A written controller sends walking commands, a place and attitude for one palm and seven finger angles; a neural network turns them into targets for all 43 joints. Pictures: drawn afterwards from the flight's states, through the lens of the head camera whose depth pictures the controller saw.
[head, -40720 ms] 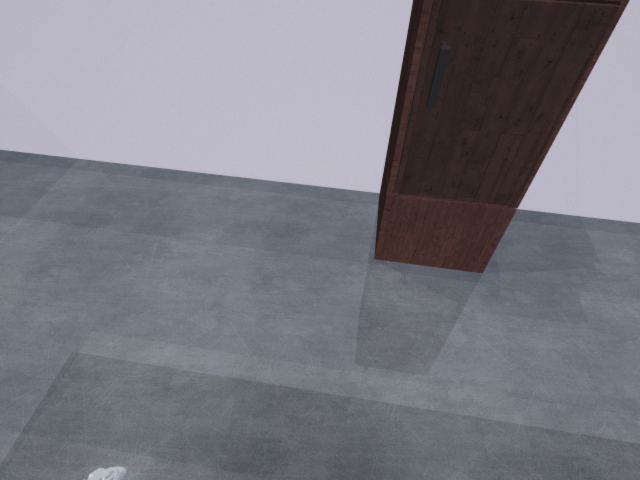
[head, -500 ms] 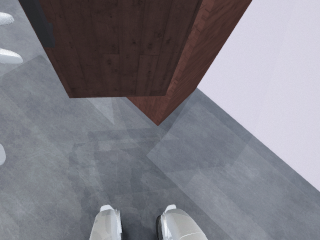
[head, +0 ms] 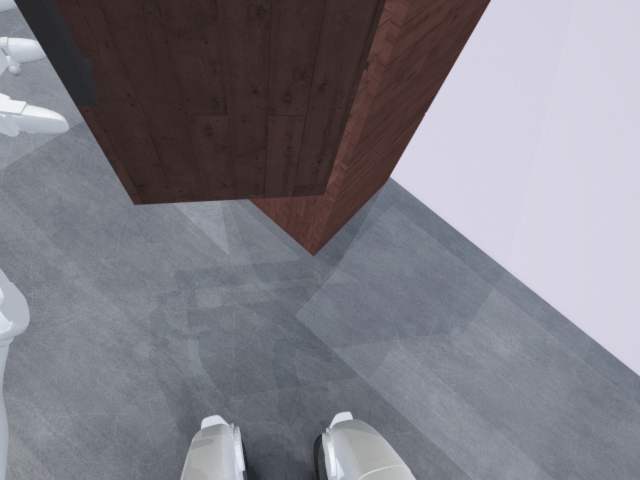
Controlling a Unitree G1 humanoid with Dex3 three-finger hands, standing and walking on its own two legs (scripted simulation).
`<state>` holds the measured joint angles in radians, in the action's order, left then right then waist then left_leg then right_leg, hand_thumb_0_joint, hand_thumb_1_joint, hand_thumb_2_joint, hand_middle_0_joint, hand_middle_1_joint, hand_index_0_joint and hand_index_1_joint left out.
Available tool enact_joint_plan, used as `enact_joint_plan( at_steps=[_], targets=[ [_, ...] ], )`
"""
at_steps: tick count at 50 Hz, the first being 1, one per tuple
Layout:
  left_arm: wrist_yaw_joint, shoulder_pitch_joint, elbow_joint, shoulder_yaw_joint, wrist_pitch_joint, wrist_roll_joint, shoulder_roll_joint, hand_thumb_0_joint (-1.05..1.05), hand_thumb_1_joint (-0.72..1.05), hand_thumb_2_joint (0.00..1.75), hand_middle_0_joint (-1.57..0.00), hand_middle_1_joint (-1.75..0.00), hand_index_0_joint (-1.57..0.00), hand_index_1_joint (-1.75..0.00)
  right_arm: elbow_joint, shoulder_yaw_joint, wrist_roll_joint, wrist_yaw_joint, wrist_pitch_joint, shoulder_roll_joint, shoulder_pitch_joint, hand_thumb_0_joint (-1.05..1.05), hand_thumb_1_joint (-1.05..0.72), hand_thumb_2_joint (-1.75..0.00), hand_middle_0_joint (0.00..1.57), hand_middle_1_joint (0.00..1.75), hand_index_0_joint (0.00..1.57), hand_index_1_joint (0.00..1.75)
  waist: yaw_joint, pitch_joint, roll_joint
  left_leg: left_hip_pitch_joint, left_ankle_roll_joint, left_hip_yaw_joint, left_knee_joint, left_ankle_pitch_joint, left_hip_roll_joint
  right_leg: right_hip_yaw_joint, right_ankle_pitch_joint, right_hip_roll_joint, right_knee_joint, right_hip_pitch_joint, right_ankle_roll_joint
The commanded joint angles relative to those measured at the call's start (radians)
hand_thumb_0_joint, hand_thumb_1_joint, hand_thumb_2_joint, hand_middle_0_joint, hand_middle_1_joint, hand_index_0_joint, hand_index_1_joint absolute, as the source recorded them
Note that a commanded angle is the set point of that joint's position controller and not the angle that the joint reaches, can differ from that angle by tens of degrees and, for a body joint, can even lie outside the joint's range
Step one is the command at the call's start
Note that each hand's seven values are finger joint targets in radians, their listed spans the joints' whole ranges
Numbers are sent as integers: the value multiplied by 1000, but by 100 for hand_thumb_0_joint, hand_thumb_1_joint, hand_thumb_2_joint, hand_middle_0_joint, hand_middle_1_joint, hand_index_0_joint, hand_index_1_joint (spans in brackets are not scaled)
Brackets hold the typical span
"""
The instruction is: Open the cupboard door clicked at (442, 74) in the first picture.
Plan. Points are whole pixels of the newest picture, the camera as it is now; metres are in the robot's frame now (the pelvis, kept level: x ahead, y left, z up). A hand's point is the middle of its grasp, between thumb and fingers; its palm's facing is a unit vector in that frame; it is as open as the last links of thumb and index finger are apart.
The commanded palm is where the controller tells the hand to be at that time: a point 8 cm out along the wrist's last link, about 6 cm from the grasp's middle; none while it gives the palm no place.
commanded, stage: slide the fingers in behind the handle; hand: left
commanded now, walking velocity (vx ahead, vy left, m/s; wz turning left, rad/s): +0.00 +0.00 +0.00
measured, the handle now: (61, 31) +0.60 +0.21 +0.11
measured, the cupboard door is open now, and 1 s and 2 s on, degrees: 49 49 50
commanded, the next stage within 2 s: close the thumb around the handle in 1.22 s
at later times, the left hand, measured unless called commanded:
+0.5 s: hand (54, 71) +0.54 +0.21 +0.11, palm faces +0.03 -1.00 -0.01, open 14.0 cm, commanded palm +0.53 +0.25 +0.10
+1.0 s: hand (79, 72) +0.54 +0.19 +0.11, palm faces +0.03 -1.00 +0.00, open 14.0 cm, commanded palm +0.53 +0.23 +0.10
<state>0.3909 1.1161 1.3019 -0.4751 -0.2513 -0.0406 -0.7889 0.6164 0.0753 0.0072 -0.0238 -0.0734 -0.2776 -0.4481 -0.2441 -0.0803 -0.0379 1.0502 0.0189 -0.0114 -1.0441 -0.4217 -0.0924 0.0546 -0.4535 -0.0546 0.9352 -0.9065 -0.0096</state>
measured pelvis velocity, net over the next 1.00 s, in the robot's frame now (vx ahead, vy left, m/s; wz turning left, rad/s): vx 0.00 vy -0.01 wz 0.01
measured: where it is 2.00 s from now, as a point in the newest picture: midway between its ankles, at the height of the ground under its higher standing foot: outside the picture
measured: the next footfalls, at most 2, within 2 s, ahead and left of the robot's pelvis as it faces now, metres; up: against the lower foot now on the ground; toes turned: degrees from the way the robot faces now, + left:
none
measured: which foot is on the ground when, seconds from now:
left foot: down 0.00-1.00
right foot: down 0.00-1.00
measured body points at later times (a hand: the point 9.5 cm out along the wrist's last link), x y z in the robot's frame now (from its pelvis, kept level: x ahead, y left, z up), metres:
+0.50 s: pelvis +0.00 -0.01 +0.00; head +0.14 +0.02 +0.43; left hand +0.54 +0.27 +0.11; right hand -0.03 -0.27 -0.10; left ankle +0.03 +0.10 -0.67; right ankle -0.01 -0.14 -0.67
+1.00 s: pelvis +0.00 -0.01 +0.00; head +0.14 +0.02 +0.43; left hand +0.54 +0.25 +0.11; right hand -0.03 -0.27 -0.10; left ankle +0.03 +0.10 -0.67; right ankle -0.01 -0.14 -0.67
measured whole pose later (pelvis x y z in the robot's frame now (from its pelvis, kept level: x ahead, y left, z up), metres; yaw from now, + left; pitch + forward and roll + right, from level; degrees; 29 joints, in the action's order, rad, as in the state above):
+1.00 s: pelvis +0.00 -0.01 +0.00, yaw +1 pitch +22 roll -4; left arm 0.25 1.06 1.26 -0.43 -0.31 -0.04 -0.61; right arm 0.64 0.04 0.02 0.01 -0.06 -0.27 -0.45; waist -0.23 -0.10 -0.04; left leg 0.99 0.01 0.00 -1.02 -0.42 -0.09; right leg 0.05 -0.46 -0.05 0.94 -0.87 0.00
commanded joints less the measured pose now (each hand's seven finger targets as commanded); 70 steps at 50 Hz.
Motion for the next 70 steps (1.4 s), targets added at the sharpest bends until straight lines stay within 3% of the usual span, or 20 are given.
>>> enact_joint_plan(
  at_steps=[1,4,6,10,15,17,22,24,29,30,32,34,38,41,45,53,56,61,66,70],
  targets=[
    [-18,423,-243,-40,-85,-22,-289,0,-50,30,-30,-120,-30,-120,-21,-84,7,-14,4,-206,-213,0,-90,-90,20,30,20,30,15,-546,-218,-599,14,-61,71,453,34,1,345,-36,-101,56,23],
    [-18,431,-262,11,-92,-29,-205,0,-50,30,-30,-120,-30,-120,-16,-88,8,-8,5,-199,-213,0,-90,-90,20,30,20,30,9,-529,-246,-636,10,-68,77,475,34,5,344,-37,-101,29,27],
    [-23,424,-234,22,-81,-34,-182,0,-50,30,-30,-120,-30,-120,-11,-90,6,-8,2,-201,-208,0,-90,-90,20,30,20,30,-1,-494,-216,-624,10,-69,83,444,31,8,322,-36,-112,14,23],
    [-43,427,-257,3,-84,-36,-187,0,-50,30,-30,-120,-30,-120,-9,-93,9,-5,6,-201,-210,0,-90,-90,20,30,20,30,12,-530,-215,-632,10,-67,83,459,35,4,340,-34,-108,38,24],
    [-73,448,-251,39,-99,-27,-133,0,-50,30,-30,-120,-30,-120,-8,-95,8,-2,11,-195,-198,0,-90,-90,20,30,20,30,-2,-487,-198,-609,12,-65,89,414,38,0,311,-31,-115,23,22],
    [-84,454,-212,28,-93,-23,-153,0,-50,30,-30,-120,-30,-120,-6,-90,9,-2,13,-197,-197,0,-90,-90,20,30,20,30,-7,-454,-160,-559,16,-62,89,365,38,-2,283,-30,-118,31,21],
    [-93,438,-246,12,-113,-13,-174,0,-50,30,-30,-120,-30,-120,-14,-91,11,0,19,-192,-196,0,-90,-90,20,30,20,30,15,-530,-198,-575,14,-54,79,415,44,-10,339,-28,-100,75,23],
    [-93,457,-240,40,-115,-20,-126,0,-50,30,-30,-120,-30,-120,-9,-91,12,3,20,-188,-197,0,-90,-90,20,30,20,30,-2,-505,-187,-581,17,-56,77,415,43,-8,336,-29,-103,56,22],
    [-96,487,-207,31,-94,-25,-144,0,-50,30,-30,-120,-30,-120,-5,-88,10,-4,24,-193,-201,0,-90,-90,20,30,20,30,-15,-476,-146,-518,24,-48,78,359,44,-15,311,-28,-110,66,17],
    [-100,497,-235,9,-101,-19,-183,0,-50,30,-30,-120,-30,-120,-3,-90,11,-4,25,-197,-202,0,-90,-90,20,30,20,30,-3,-520,-177,-538,21,-48,74,377,43,-19,325,-25,-106,76,17],
    [-102,471,-260,4,-113,-14,-178,0,-50,30,-30,-120,-30,-120,-3,-93,15,0,25,-190,-208,0,-90,-90,20,30,20,30,13,-561,-202,-573,15,-51,72,434,43,-13,367,-27,-94,94,21],
    [-102,471,-278,54,-121,-23,-85,0,-50,30,-30,-120,-30,-120,3,-100,17,8,28,-181,-210,0,-90,-90,20,30,20,30,-4,-558,-199,-612,15,-57,67,467,42,-7,383,-31,-94,68,22],
    [-105,415,-266,50,-98,-33,-67,0,-50,30,-30,-120,-30,-120,0,-104,13,13,21,-184,-209,0,-90,-90,20,30,20,30,12,-544,-179,-593,16,-48,81,450,46,-5,385,-32,-106,92,20],
    [-124,428,-258,44,-93,-28,-72,0,-50,30,-30,-120,-30,-120,2,-103,13,13,18,-183,-208,0,-90,-90,20,30,20,30,7,-504,-166,-572,17,-46,86,427,46,-8,374,-31,-112,86,18],
    [-150,435,-294,22,-126,-15,-95,0,-50,30,-30,-120,-30,-120,-3,-104,17,16,21,-181,-204,0,-90,-90,20,30,20,30,20,-524,-187,-593,13,-50,90,442,47,-9,373,-30,-105,92,23],
    [-132,420,-212,48,-112,-16,-90,0,-50,30,-30,-120,-30,-120,-6,-98,8,10,20,-186,-190,0,-90,-90,20,30,20,30,-2,-454,-116,-501,22,-34,91,357,52,-21,345,-26,-119,110,15],
    [-127,465,-230,39,-123,-20,-111,0,-50,30,-30,-120,-30,-120,0,-98,10,4,26,-188,-190,0,-90,-90,20,30,20,30,-6,-481,-146,-527,19,-42,86,360,46,-21,328,-24,-113,87,17],
    [-118,471,-252,71,-131,-30,-49,0,-50,30,-30,-120,-30,-120,9,-104,14,8,32,-184,-198,0,-90,-90,20,30,20,30,-6,-532,-183,-601,13,-55,79,416,44,-10,342,-26,-104,56,20],
    [-129,470,-203,43,-101,-19,-101,0,-50,30,-30,-120,-30,-120,7,-96,13,5,28,-192,-202,0,-90,-90,20,30,20,30,-3,-490,-153,-536,18,-53,81,375,47,-13,319,-25,-108,63,19],
    [-142,483,-274,23,-129,-15,-118,0,-28,40,-32,-122,-32,-122,6,-100,20,9,31,-187,-205,0,-90,-90,20,30,20,30,6,-567,-192,-601,12,-59,74,442,43,-10,360,-27,-94,74,22]
  ],
)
